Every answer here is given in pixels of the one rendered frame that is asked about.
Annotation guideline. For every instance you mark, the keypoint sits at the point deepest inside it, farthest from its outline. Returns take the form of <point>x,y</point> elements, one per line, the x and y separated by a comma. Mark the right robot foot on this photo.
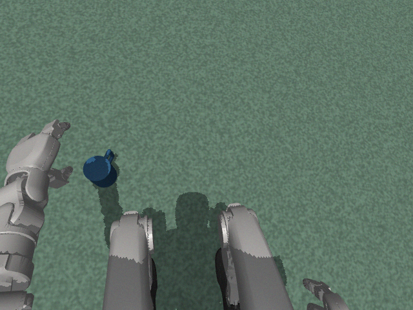
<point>222,280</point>

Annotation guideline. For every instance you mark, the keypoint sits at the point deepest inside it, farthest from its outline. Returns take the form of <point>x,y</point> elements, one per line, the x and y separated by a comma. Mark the left robot arm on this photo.
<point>22,201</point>

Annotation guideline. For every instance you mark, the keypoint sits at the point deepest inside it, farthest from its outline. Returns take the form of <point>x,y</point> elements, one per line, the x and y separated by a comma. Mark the right robot hand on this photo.
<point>331,301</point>

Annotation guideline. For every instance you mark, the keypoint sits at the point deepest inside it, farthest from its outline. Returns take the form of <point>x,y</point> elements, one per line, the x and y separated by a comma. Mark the mug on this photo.
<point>100,171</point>

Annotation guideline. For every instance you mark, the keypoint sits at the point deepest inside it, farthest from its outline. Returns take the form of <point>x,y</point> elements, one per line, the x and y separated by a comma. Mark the left robot hand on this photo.
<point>39,151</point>

